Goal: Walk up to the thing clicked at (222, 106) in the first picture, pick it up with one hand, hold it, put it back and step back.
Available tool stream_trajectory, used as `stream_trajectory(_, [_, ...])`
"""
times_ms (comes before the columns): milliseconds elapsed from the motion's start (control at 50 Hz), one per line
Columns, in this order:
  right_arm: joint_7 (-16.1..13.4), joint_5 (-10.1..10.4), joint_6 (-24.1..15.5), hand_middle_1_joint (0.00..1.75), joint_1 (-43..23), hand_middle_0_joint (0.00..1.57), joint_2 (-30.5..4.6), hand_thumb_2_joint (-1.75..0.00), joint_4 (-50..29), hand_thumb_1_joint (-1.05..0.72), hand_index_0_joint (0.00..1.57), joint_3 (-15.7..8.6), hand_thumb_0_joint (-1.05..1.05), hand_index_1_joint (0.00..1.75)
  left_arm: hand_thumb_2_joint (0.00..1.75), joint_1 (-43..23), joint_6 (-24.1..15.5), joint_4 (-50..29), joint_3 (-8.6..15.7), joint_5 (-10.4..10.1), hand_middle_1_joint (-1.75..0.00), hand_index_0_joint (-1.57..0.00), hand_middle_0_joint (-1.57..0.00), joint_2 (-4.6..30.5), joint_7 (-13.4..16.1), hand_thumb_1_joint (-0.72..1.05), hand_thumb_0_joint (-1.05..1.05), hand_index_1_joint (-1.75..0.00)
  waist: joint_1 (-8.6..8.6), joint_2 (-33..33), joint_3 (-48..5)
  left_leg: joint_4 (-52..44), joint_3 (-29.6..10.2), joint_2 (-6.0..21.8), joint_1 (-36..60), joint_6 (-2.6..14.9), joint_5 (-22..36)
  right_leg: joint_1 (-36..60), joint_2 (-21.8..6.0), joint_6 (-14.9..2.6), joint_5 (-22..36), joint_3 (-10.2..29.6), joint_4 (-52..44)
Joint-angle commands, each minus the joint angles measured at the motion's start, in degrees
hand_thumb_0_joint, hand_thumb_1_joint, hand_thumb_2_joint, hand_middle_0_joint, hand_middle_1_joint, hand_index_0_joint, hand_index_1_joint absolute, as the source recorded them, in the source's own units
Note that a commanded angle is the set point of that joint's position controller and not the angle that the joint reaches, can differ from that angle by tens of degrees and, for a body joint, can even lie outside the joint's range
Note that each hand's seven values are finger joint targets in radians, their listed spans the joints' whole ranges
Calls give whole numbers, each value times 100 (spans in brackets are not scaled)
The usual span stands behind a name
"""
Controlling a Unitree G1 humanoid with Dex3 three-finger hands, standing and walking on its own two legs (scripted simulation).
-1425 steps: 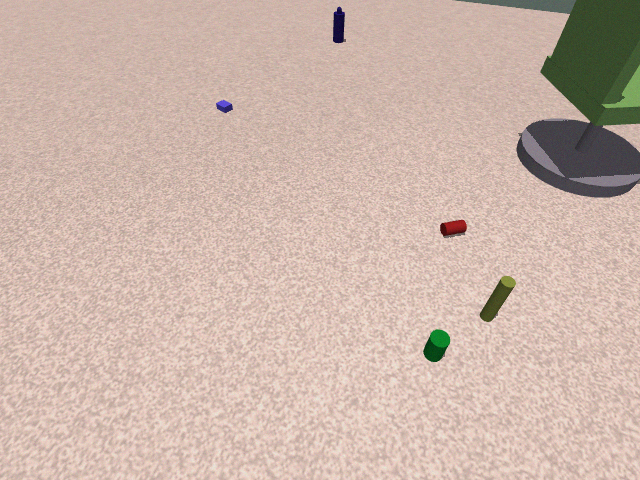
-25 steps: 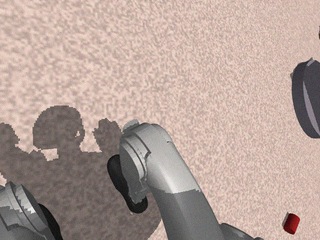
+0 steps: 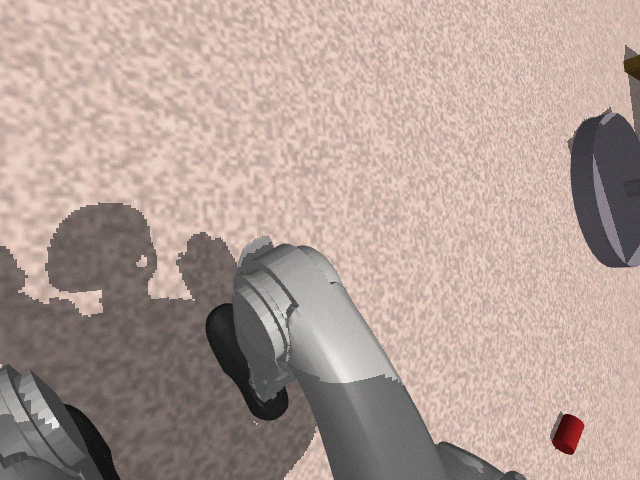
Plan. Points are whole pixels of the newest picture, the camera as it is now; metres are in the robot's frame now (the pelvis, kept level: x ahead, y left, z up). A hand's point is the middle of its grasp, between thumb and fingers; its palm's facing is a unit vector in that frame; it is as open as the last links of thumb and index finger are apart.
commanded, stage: close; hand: left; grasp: from above
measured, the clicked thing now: out of the picture +0.43 +0.32 -0.30
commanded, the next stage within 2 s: settle in 1.48 s
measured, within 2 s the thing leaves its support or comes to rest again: leaves its support in 1.96 s
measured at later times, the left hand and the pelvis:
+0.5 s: hand out of the picture +0.44 +0.30 -0.27, palm faces -0.20 -0.37 -0.91, open 10.9 cm; pelvis +0.00 +0.00 +0.01, yaw +0 degrees
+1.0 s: hand out of the picture +0.43 +0.31 -0.27, palm faces -0.21 -0.35 -0.91, open 9.2 cm; pelvis +0.00 +0.00 +0.01, yaw +0 degrees
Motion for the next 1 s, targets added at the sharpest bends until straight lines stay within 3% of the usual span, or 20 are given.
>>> stream_trajectory(0, [-27,34,0,30,1336,20,-1936,-91,238,-91,20,-459,0,30,81,-1314,-17,-526,-122,136,-94,-30,-29,911,249,-28,0,-93,-513,3173,-3617,-1516,366,254,2651,-26,1043,2200,144,-300,1444,-467,-1172])
stream_trajectory(120, [-27,-4,-27,30,1233,20,-1965,-91,231,-91,20,-445,0,30,77,-1370,13,-527,-233,118,-91,-34,-33,749,285,-23,0,-89,-604,3204,-3480,-1535,335,263,2705,-42,978,2069,136,-298,1408,-517,-1170])
stream_trajectory(180, [-28,35,-31,30,1303,20,-2026,-91,247,-90,20,-472,0,30,77,-1304,3,-479,-76,23,-89,-37,-36,841,337,-19,0,-88,-574,3171,-3580,-1585,271,298,2787,-49,1011,2127,151,-294,1445,-515,-1187])
stream_trajectory(240, [-36,18,-10,30,1342,20,-1993,-91,189,-91,20,-446,0,30,76,-1266,20,-468,-57,64,-88,-41,-40,932,356,-14,0,-87,-554,3126,-3675,-1517,366,265,2687,-13,1125,2316,164,-281,1546,-465,-1262])
stream_trajectory(260, [-16,-8,-22,30,1252,20,-1921,-91,183,-91,20,-396,0,30,71,-1307,25,-542,-139,-7,-86,-42,-40,839,312,-12,0,-84,-557,3098,-3545,-1473,404,244,2614,-17,1058,2258,144,-270,1489,-461,-1234])
stream_trajectory(280, [-47,1,-12,30,1339,20,-1997,-91,211,-91,20,-421,0,30,75,-1206,30,-456,-19,-26,-87,-42,-41,969,315,-13,0,-86,-551,3014,-3682,-1433,452,253,2591,19,1070,2382,191,-249,1487,-426,-1337])
stream_trajectory(320, [-46,26,10,30,1337,20,-1952,-91,128,-90,20,-416,0,30,72,-1246,28,-536,65,-20,-85,-46,-45,1042,336,-6,0,-83,-471,3054,-3821,-1434,458,272,2571,13,1215,2479,189,-258,1579,-410,-1374])
stream_trajectory(340, [-46,-9,-2,30,1276,20,-1907,-91,144,-91,20,-358,0,30,69,-1260,40,-578,-15,-17,-84,-47,-45,1025,327,-5,0,-82,-479,3100,-3694,-1439,481,259,2553,3,1190,2451,163,-255,1570,-417,-1339])
stream_trajectory(360, [-55,11,21,30,1325,20,-1988,-91,125,-90,20,-395,0,30,69,-1133,39,-504,127,-29,-83,-46,-44,1114,343,-7,0,-82,-442,3051,-3838,-1426,471,284,2608,14,1266,2545,196,-246,1635,-422,-1367])
stream_trajectory(400, [-69,26,45,30,1314,20,-1937,-90,109,-90,20,-381,0,30,67,-1157,44,-491,139,53,-83,-51,-49,1148,354,0,0,-80,-448,3104,-3813,-1426,475,292,2580,2,1265,2539,208,-256,1639,-430,-1374])
stream_trajectory(500, [-98,-6,15,30,1220,20,-1915,-90,144,-90,20,-347,0,30,62,-1201,46,-574,-20,49,-79,-57,-54,1075,256,8,0,-76,-516,3082,-3642,-1422,463,277,2560,15,1064,2366,198,-272,1444,-448,-1325])
stream_trajectory(560, [-116,13,51,30,1371,20,-1961,-90,137,-90,20,-400,0,30,61,-1161,37,-530,40,99,-76,-61,-59,1166,268,13,0,-74,-546,3046,-3712,-1498,415,284,2605,29,1036,2441,206,-270,1417,-448,-1379])
stream_trajectory(680, [-146,53,23,30,1251,20,-1951,-90,145,-90,20,-421,0,30,59,-1150,60,-499,-34,13,-72,-66,-64,1037,206,18,0,-70,-519,3033,-3544,-1556,351,303,2529,16,849,2212,191,-282,1251,-478,-1361])
stream_trajectory(700, [-150,35,26,30,1274,20,-1908,-90,168,-90,20,-412,0,30,60,-1193,56,-537,-100,-4,-70,-67,-66,914,162,19,0,-69,-587,3081,-3536,-1591,349,302,2636,-10,913,2188,178,-285,1316,-488,-1309])
stream_trajectory(720, [-161,25,41,30,1359,20,-1973,-90,181,-90,20,-427,0,30,60,-1219,55,-503,-91,41,-72,-68,-66,1023,166,21,0,-70,-593,3104,-3602,-1593,360,299,2624,7,897,2265,201,-284,1285,-485,-1358])
stream_trajectory(860, [-138,38,26,30,1371,20,-2007,-90,190,-90,20,-473,0,30,59,-1341,68,-508,-164,129,-67,-75,-74,866,253,29,0,-65,-609,3216,-3554,-1660,253,325,2819,-36,995,2120,174,-309,1394,-520,-1287])
stream_trajectory(980, [-129,5,-2,30,1336,20,-1966,-90,190,-90,20,-440,0,30,58,-1468,57,-562,-274,58,-65,-81,-80,774,271,36,0,-63,-670,3227,-3503,-1637,293,295,2813,-40,1007,2146,171,-297,1420,-504,-1283])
